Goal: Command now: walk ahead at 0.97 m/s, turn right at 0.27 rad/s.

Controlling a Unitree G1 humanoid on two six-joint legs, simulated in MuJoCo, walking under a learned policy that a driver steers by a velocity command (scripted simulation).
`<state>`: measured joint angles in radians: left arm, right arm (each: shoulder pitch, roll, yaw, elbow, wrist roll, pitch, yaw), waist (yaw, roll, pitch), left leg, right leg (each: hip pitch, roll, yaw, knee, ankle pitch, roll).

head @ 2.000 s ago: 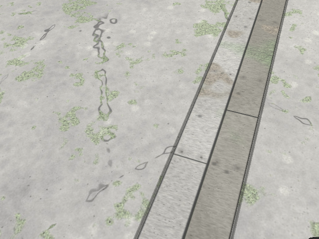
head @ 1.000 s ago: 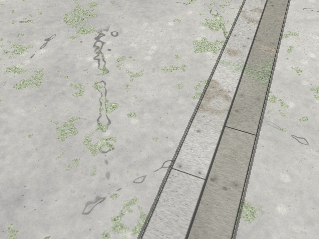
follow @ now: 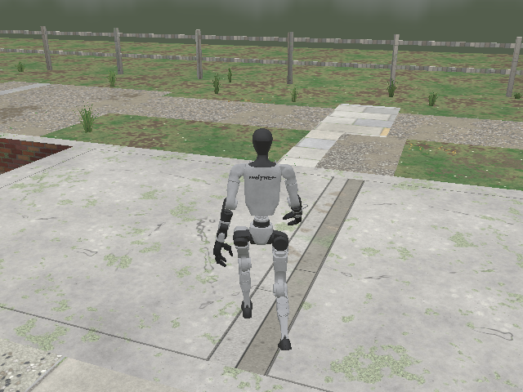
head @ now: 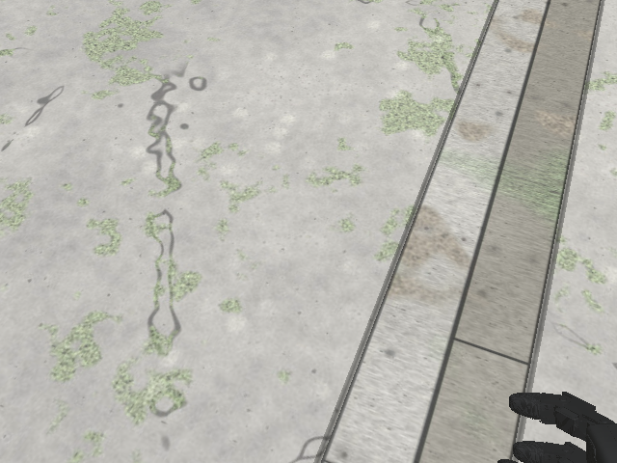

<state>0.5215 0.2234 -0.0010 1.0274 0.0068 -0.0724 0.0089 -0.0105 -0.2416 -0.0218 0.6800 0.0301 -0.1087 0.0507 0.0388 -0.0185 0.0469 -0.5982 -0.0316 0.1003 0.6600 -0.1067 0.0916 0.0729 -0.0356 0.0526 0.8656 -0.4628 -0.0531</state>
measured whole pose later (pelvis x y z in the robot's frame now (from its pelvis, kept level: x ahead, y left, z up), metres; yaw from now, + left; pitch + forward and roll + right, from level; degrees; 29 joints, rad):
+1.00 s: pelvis +0.85 -0.19 +0.03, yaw -46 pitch +1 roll +3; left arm 0.24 0.30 0.06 0.69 -0.01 -0.04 0.01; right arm 0.17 -0.28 -0.07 0.65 -0.01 -0.12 0.02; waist -0.01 -0.02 0.06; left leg -0.37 -0.05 -0.04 0.53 -0.17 -0.02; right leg -0.42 0.08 0.12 1.37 -0.49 -0.01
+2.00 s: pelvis +1.03 -0.29 +0.04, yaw -7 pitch +2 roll -2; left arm 0.15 0.30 0.07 0.74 0.00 0.02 0.01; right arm 0.12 -0.29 -0.04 0.58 -0.01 0.04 -0.02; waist 0.00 0.00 0.02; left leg -0.33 -0.07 -0.12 0.53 -0.22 0.05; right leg -0.44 -0.01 0.04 0.80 -0.35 0.07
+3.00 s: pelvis +1.12 -0.29 +0.04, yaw -5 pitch +2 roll +0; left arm 0.40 0.30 0.06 0.83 -0.04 -0.06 0.00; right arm 0.20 -0.28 -0.06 0.74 0.03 -0.09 0.02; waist 0.06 -0.03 -0.03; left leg -0.42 0.06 0.02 0.63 -0.26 0.01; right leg -0.06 -0.04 0.03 0.34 -0.32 -0.01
